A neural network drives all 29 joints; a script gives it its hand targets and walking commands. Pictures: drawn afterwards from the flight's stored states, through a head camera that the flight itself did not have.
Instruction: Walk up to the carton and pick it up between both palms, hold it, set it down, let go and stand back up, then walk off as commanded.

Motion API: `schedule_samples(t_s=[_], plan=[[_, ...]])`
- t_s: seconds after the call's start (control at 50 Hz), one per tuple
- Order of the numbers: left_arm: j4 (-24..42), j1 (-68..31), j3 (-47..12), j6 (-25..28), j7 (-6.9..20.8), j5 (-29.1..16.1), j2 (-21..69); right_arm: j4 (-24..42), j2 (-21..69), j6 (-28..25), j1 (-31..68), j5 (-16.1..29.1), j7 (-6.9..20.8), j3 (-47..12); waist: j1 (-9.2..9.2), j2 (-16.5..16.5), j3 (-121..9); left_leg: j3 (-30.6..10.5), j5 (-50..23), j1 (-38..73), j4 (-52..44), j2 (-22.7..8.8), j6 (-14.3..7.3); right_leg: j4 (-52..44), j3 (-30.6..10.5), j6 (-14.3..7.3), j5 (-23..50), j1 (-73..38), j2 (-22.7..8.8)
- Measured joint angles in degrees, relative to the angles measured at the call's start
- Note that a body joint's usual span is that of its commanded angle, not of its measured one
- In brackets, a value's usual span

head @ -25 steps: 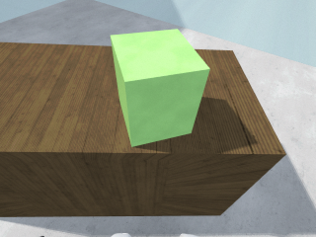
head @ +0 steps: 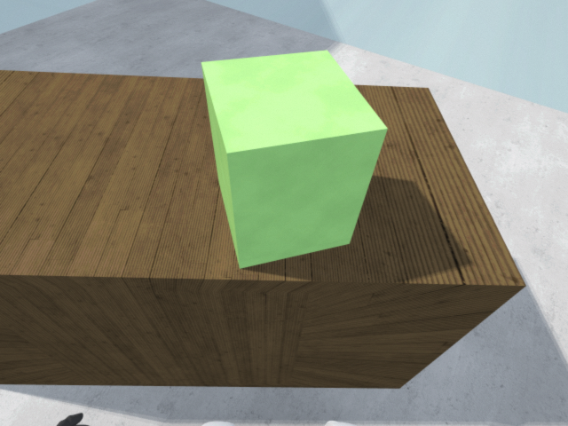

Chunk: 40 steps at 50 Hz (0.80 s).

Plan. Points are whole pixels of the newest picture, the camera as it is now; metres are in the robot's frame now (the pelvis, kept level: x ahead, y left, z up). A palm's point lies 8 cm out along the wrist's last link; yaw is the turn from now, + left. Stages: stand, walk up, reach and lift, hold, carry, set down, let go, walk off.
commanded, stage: walk up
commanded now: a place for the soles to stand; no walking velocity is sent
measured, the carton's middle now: (282, 161) +0.50 +0.02 +0.09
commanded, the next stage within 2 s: reach and lift in 1.04 s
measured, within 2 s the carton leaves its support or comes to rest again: neither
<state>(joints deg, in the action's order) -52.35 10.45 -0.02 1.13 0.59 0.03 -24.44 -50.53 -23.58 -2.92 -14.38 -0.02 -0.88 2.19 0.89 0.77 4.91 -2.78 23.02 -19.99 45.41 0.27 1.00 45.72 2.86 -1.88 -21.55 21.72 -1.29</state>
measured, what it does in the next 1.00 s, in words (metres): stands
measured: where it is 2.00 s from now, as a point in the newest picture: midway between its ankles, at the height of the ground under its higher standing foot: outside the picture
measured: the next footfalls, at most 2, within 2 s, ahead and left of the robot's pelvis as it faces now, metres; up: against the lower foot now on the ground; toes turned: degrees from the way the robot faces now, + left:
none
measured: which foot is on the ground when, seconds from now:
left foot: down 0.00-1.00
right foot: down 0.00-1.00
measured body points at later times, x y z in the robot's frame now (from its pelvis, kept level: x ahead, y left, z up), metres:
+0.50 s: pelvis +0.00 +0.00 +0.00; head +0.01 +0.01 +0.45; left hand +0.09 +0.33 -0.10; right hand +0.09 -0.32 -0.10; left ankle +0.02 +0.14 -0.71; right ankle +0.03 -0.11 -0.71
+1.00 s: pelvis +0.00 +0.01 +0.00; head +0.02 +0.02 +0.45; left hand +0.10 +0.34 -0.10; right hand +0.10 -0.31 -0.10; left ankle +0.02 +0.14 -0.71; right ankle +0.03 -0.11 -0.71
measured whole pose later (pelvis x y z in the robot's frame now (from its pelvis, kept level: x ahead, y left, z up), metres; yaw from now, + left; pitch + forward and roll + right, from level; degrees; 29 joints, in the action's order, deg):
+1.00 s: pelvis +0.00 +0.01 +0.00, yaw +1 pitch -2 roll +0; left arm -52.4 9.2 0.0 1.7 0.6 0.0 -24.4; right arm -50.5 -23.6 -3.2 -14.4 0.0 -0.9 2.2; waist 1.5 0.5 3.6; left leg -2.4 23.0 -20.2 45.1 1.7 -0.3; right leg 45.7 2.9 -1.4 -22.2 21.7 -3.3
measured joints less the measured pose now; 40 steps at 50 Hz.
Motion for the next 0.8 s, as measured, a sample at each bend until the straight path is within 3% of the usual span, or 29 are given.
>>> schedule_samples(t_s=[0.38, 0.5, 0.56, 0.8], plan=[[0.0, -0.93, 0.0, -0.11, 0.0, 0.0, 0.0, -0.01, 0.0, -0.36, 0.0, 0.0, 0.0, 0.0, 0.33, -0.01, -1.5, -0.06, -0.31, -0.04, -0.05, 0.14, -0.31, 0.0, 0.01, 0.01, 0.07, 0.0, -0.09], [-0.01, -0.93, 0.0, 0.17, 0.0, 0.0, 0.0, 0.0, 0.0, -0.17, -0.01, 0.0, 0.0, 0.0, 0.67, -0.29, -1.51, 0.51, 0.3, -0.08, -0.18, 0.62, -2.48, 0.0, 0.02, 0.03, -0.27, 0.0, -1.06], [-0.01, -1.0, 0.0, 0.17, 0.0, 0.0, 0.0, 0.0, 0.0, -0.2, 0.0, 0.0, 0.0, 0.0, 0.4, -0.31, -1.47, 0.47, -0.31, -0.08, -0.32, 0.66, -0.87, 0.0, 0.01, 0.12, -0.33, 0.0, -1.2], [-0.01, -1.26, 0.0, 0.59, 0.0, 0.0, 0.0, 0.0, 0.0, -0.28, 0.0, 0.0, 0.0, 0.0, 0.41, -0.3, -1.14, 0.45, -0.03, -0.21, -0.31, 1.31, -1.03, 0.0, 0.0, 0.38, -0.6, 0.0, -1.85]])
